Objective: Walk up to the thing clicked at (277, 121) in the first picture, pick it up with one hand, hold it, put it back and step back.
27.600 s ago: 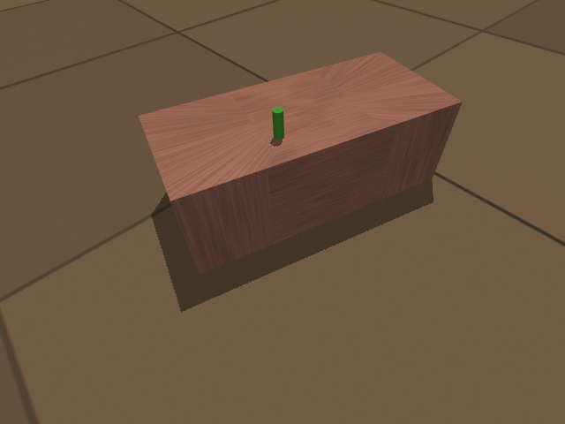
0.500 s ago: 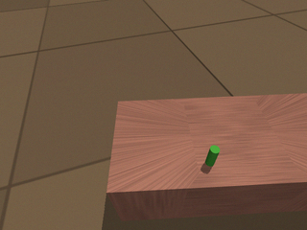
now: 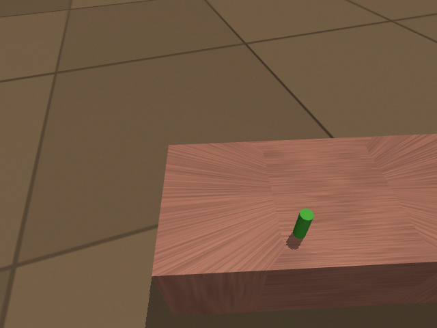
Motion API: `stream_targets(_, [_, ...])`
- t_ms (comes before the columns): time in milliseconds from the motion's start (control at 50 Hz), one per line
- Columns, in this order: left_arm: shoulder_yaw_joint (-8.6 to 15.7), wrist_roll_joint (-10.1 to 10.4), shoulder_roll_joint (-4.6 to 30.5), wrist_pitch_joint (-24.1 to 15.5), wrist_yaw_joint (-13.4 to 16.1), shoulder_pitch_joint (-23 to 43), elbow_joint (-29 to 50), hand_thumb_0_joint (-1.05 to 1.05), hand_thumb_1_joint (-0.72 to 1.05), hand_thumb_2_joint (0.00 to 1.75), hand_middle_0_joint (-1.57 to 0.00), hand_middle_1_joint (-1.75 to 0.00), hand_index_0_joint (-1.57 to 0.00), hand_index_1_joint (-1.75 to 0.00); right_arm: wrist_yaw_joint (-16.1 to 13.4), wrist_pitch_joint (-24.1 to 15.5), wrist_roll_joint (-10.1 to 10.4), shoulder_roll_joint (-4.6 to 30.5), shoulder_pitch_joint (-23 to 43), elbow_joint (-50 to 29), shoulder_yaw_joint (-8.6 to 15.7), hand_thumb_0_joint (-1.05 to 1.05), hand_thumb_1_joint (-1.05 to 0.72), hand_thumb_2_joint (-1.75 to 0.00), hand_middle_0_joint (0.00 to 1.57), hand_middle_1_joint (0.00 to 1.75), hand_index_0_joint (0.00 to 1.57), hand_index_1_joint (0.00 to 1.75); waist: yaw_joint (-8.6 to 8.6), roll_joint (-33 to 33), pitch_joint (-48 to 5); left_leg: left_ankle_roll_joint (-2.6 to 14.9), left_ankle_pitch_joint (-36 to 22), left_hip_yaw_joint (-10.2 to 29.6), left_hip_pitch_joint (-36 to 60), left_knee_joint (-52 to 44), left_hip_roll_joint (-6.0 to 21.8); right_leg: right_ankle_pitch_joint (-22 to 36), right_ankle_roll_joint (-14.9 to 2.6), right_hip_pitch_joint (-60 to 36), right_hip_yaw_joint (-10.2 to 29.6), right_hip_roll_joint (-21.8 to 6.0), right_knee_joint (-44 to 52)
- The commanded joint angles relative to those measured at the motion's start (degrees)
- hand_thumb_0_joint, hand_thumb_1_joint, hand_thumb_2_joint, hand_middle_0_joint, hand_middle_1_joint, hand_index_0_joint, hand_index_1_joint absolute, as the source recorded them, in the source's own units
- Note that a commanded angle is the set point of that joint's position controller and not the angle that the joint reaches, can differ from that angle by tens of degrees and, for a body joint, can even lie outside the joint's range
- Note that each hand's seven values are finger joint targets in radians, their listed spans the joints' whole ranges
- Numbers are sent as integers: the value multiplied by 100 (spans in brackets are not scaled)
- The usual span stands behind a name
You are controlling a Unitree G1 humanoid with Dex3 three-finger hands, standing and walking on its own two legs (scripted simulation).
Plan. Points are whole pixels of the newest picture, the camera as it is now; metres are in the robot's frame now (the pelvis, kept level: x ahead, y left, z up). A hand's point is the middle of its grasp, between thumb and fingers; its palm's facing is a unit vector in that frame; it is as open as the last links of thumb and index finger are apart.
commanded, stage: stand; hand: right
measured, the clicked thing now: (302, 224) +0.49 -0.22 -0.28
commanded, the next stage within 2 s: step back in 0.28 s
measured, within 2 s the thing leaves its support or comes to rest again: neither
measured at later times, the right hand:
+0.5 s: hand out of the picture +0.06 -0.27 -0.17, palm faces -0.02 +0.93 -0.36, open 7.4 cm
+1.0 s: hand out of the picture -0.06 -0.22 -0.15, palm faces -0.09 +0.90 -0.43, open 7.4 cm
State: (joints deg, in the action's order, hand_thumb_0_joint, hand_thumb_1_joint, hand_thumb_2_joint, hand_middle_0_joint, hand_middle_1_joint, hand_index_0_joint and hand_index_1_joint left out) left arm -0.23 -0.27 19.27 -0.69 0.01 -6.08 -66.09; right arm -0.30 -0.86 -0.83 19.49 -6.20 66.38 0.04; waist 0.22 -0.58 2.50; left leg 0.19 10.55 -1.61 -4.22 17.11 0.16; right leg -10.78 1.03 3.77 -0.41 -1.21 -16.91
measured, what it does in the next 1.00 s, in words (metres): walks backwards: left foot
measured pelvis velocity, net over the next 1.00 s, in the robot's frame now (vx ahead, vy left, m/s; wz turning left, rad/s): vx -0.12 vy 0.05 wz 0.05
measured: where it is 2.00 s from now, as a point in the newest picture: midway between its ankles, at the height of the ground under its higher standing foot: outside the picture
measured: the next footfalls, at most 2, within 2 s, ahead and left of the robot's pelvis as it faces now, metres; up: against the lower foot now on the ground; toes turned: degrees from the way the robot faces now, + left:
left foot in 0.82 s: -0.10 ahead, +0.14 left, +0.00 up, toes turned +1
right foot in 1.24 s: -0.15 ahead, -0.07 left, +0.00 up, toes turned +1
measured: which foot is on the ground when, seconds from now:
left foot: down 0.00-0.56, up 0.58-0.80, down 0.82-1.00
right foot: down 0.00-0.84, up 0.86-1.00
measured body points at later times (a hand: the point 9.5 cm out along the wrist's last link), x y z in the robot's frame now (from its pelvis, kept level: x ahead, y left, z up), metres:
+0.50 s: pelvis -0.04 -0.01 -0.01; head +0.03 -0.01 +0.43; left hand +0.06 +0.31 -0.14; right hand +0.06 -0.32 -0.14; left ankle -0.01 +0.11 -0.75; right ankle -0.02 -0.13 -0.75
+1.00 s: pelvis -0.12 +0.05 -0.01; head -0.05 +0.08 +0.43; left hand +0.00 +0.36 -0.15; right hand -0.06 -0.27 -0.12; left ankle -0.14 +0.14 -0.75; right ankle -0.14 -0.11 -0.66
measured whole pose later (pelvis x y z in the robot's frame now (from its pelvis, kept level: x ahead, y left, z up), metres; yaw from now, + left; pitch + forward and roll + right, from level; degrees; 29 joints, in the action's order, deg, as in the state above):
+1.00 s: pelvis -0.12 +0.05 -0.01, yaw +3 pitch +0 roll -2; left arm 4.2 -0.1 22.8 3.8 1.1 -3.1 -49.5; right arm -0.2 2.1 -2.3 19.3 -10.6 54.2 2.3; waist 1.2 -2.9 9.4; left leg 2.3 18.0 1.8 -14.3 32.2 -0.4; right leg -28.0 -0.6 28.9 9.1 7.1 -67.0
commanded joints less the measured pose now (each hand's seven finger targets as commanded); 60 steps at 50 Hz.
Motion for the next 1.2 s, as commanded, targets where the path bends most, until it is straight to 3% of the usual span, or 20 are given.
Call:
stream_targets(0, [229,-20,1195,-102,86,159,344,0,90,90,-20,-30,-20,-30,-76,-99,11,1182,146,-309,197,0,-90,-90,20,30,20,30,-6,94,-261,89,-903,545,-56,-254,745,942,-174,49,530,-669,272])
stream_targets(240, [239,-24,1219,-110,86,133,372,0,90,90,-20,-30,-20,-30,-63,-109,13,1199,138,-331,212,0,-90,-90,20,30,20,30,22,47,-276,70,-828,603,-78,-296,737,815,-185,77,500,-658,272])
stream_targets(280, [536,41,1500,-27,120,77,613,0,90,90,-20,-30,-20,-30,-32,29,55,1438,227,-548,369,0,-90,-90,20,30,20,30,1,21,110,354,-2069,645,-497,498,728,1688,-252,477,423,-478,-495])
stream_targets(440, [557,-6,1255,138,114,-140,1110,0,90,90,-20,-30,-20,-30,13,201,77,1577,374,-1134,572,0,-90,-90,20,30,20,30,-41,536,-777,876,-1757,911,-684,974,1015,919,-441,570,276,-202,-1679])
stream_targets(500, [650,-51,1509,153,96,-159,1259,0,90,90,-20,-30,-20,-30,12,276,98,1393,346,-1315,571,0,-90,-90,20,30,20,30,-74,-3,-785,638,-666,626,-1105,1955,421,1039,-880,675,997,-788,-1209])
stream_targets(520, [706,-76,1713,141,90,-136,1336,0,90,90,-20,-30,-20,-30,16,298,99,1332,333,-1365,553,0,-90,-90,20,30,20,30,-130,-373,-693,392,-89,343,-1253,2623,-7,1380,-1196,778,1517,-1312,-751])
stream_targets(540, [758,-126,1907,126,107,39,1444,0,90,90,-20,-30,-20,-30,22,337,87,1229,278,-1401,543,0,-90,-90,20,30,20,30,-161,-982,-563,219,1489,195,-1524,3628,-536,1830,-1620,866,2126,-1923,-292])
stream_targets(560, [799,-206,2036,86,128,127,1608,0,90,90,-20,-30,-20,-30,3,386,31,1231,145,-1462,540,0,-90,-90,20,30,20,30,-201,-1145,-434,200,2355,570,-1751,4459,-494,2055,-1934,1145,2481,-2295,-225])
stream_targets(580, [813,-221,1993,78,148,286,1679,0,90,90,-20,-30,-20,-30,-1,403,28,1304,-80,-1431,570,0,-90,-90,20,30,20,30,-59,-1042,-379,222,2362,845,-1724,4708,-301,2002,-1943,1377,2330,-2272,-366])
stream_targets(620, [779,-206,1766,107,161,851,1934,0,90,90,-20,-30,-20,-30,33,398,157,1401,-520,-1385,631,0,-90,-90,20,30,20,30,217,-944,-450,230,1992,919,-1518,4885,-331,1655,-1565,1515,1494,-1759,-525])
stream_targets(740, [761,-199,1675,190,195,382,2041,0,90,90,-20,-30,-20,-30,-4,268,29,1281,-565,-1509,551,0,-90,-90,20,30,20,30,-57,-1066,-689,85,1622,431,-1752,2158,-56,1875,-1108,106,1155,-1408,-1350])
stream_targets(780, [737,-70,1665,292,154,437,2096,0,90,90,-20,-30,-20,-30,-34,176,-71,1286,-863,-1379,610,0,-90,-90,20,30,20,30,153,-767,-645,81,-103,147,-1024,512,-119,1870,-816,474,773,-1085,-2053])
stream_targets(800, [688,-18,1383,335,134,246,2142,0,90,90,-20,-30,-20,-30,-56,141,-161,1562,-687,-1449,695,0,-90,-90,20,30,20,30,-2,102,-641,185,-1290,1248,-569,395,578,865,-498,1204,447,-485,-2728])
stream_targets(820, [630,19,1093,347,158,231,2228,0,90,90,-20,-30,-20,-30,-49,135,-225,2113,-551,-1552,792,0,-90,-90,20,30,20,30,-46,1452,-463,540,-2701,2756,-60,302,1623,-2079,-242,2663,206,560,-3665])
stream_targets(840, [714,-51,1292,368,234,379,2208,0,90,90,-20,-30,-20,-30,-39,131,-151,2400,-450,-1656,823,0,-90,-90,20,30,20,30,153,1147,-411,1274,-2862,2884,-709,406,2065,-2758,-151,2463,908,718,-4419])
stream_targets(860, [726,-92,1333,349,275,583,2194,0,90,90,-20,-30,-20,-30,-60,106,-149,2419,-360,-1716,837,0,-90,-90,20,30,20,30,308,1407,-309,1595,-2575,3346,-1087,237,2269,-2803,-133,2397,1132,711,-4966])
stream_targets(880, [759,-90,1409,355,252,750,2168,0,90,90,-20,-30,-20,-30,-90,98,-142,2102,-252,-1713,780,0,-90,-90,20,30,20,30,273,979,-194,1378,-2667,2554,-1099,393,1893,-2430,-193,2379,1328,683,-5224])
stream_targets(920, [730,41,1308,363,208,44,2019,0,90,90,-20,-30,-20,-30,-162,113,-193,1640,321,-1847,654,0,-90,-90,20,30,20,30,-267,807,-202,838,-3022,1260,-364,800,1045,-1609,-253,2884,1345,817,-5425])
stream_targets(1080, [657,-69,1148,213,167,101,2279,0,90,90,-20,-30,-20,-30,-243,145,-32,1513,-640,-1887,686,0,-90,-90,20,30,20,30,299,828,-670,1302,-3443,1440,1195,1358,1394,-1755,38,2681,686,465,-3284])
stream_targets(1180, [712,-141,1110,153,125,-670,1969,0,90,90,-20,-30,-20,-30,-175,224,47,1635,-127,-2127,675,0,-90,-90,20,30,20,30,-43,786,-806,1014,-2430,1212,0,1734,1228,-468,-240,1049,170,323,-1050])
